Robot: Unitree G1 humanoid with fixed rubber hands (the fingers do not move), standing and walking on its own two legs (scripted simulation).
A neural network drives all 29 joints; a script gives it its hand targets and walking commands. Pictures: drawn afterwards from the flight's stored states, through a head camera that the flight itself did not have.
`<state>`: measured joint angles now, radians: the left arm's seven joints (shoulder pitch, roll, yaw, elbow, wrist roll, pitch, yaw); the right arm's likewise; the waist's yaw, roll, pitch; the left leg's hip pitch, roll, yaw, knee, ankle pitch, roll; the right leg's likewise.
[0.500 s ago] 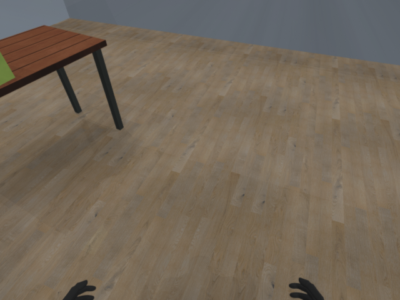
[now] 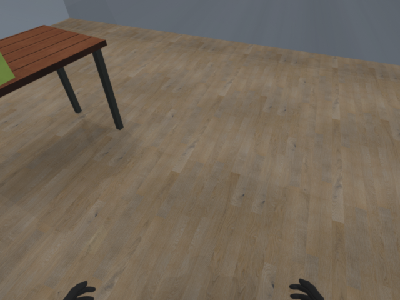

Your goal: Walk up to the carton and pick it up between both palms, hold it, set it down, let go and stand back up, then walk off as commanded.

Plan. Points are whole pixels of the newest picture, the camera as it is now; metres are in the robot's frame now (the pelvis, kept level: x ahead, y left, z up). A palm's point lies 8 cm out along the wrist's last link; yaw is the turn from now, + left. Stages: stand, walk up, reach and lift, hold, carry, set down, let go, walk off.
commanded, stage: stand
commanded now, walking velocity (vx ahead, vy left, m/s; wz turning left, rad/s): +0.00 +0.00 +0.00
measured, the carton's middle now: out of the picture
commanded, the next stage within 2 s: walk up in 0.38 s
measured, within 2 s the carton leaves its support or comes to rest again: neither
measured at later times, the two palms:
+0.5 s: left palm out of the picture +0.13 +0.28 -0.08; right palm out of the picture +0.13 -0.23 -0.10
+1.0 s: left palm out of the picture +0.09 +0.46 -0.08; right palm (288, 281) +0.20 -0.18 -0.09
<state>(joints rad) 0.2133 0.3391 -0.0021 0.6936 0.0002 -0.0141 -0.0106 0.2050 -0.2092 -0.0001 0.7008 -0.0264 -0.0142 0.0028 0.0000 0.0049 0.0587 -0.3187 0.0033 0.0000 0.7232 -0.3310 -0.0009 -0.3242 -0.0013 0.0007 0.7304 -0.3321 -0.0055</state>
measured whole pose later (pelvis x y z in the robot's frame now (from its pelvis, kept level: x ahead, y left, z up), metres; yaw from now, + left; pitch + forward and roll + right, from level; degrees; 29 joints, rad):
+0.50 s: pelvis +0.00 +0.00 +0.00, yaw +0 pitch -4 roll +0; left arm 0.21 0.34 0.00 0.69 0.00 -0.01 -0.01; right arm 0.21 -0.21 0.00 0.71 -0.03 -0.01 0.00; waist 0.00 0.00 0.06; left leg -0.32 0.00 0.00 0.72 -0.33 0.00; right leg -0.32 0.00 0.00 0.73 -0.33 -0.01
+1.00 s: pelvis +0.04 +0.10 -0.02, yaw +11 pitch -4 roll -4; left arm 0.25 0.49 0.07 0.70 0.00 -0.06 0.00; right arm 0.25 -0.38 -0.10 0.71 -0.04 0.04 0.14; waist 0.00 0.03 0.02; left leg -0.44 0.05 0.01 0.89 -0.40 0.04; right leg -0.28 -0.15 -0.09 0.90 -0.47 0.01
